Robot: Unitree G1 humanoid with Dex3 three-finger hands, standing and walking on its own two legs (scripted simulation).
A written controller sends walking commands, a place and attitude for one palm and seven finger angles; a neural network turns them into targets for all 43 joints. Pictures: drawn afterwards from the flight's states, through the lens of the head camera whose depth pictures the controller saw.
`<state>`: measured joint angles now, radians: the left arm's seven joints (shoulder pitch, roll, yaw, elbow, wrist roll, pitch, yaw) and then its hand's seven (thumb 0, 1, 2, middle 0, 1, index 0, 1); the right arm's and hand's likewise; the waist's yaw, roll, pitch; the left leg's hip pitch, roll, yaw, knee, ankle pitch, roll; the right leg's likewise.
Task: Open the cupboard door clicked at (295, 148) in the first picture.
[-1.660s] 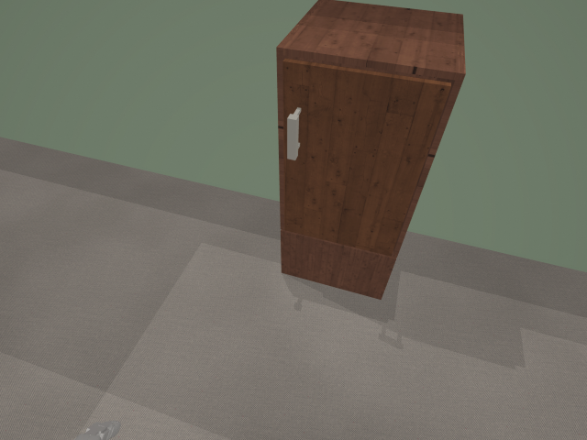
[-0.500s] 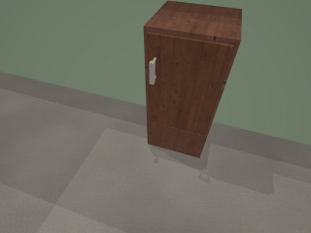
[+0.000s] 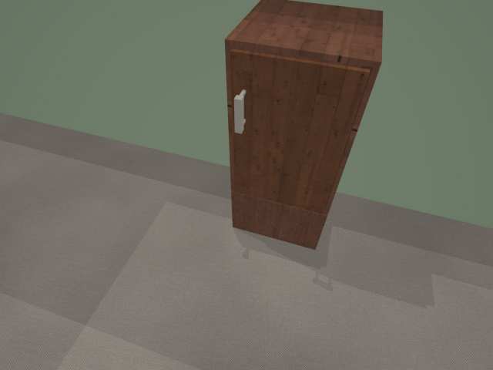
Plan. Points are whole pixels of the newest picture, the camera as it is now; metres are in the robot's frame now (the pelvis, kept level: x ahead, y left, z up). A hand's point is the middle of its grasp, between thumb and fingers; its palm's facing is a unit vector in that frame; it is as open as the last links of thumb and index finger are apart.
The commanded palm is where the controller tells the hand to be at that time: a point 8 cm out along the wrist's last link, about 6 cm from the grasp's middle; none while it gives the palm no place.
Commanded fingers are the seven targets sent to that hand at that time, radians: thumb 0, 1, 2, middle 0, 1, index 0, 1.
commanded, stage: turn to face it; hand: left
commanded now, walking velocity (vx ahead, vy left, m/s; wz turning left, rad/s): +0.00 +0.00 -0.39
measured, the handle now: (241, 111) +0.84 +0.07 -0.05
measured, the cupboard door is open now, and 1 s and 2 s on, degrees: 0 0 0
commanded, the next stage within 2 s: take the last steps up to it in 0.50 s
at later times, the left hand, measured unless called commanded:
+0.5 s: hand out of the picture +0.06 +0.20 -0.19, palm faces -0.11 -0.97 -0.20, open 7.4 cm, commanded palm none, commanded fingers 0.00 0.90 0.90 -0.20 -0.30 -0.20 -0.30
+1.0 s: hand out of the picture +0.05 +0.17 -0.17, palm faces -0.13 -0.97 -0.20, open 7.3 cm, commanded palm none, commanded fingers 0.00 0.90 0.90 -0.20 -0.30 -0.20 -0.30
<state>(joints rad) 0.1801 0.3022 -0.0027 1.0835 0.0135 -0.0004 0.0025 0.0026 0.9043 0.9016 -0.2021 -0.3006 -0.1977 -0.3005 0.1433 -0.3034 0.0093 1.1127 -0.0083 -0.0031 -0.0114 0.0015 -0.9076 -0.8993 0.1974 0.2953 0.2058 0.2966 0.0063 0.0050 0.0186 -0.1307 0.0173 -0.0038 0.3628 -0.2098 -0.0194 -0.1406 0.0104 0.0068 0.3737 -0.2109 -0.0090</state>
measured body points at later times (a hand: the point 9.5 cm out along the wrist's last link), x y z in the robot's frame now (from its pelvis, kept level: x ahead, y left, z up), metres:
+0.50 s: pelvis -0.02 +0.02 -0.02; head +0.01 +0.02 +0.43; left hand +0.07 +0.25 -0.17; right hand -0.03 -0.24 -0.16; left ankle -0.01 +0.13 -0.75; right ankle -0.01 -0.11 -0.75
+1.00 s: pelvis +0.03 +0.00 -0.01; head +0.01 -0.01 +0.44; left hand +0.06 +0.22 -0.16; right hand -0.05 -0.22 -0.17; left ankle +0.05 +0.12 -0.68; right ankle -0.06 -0.09 -0.75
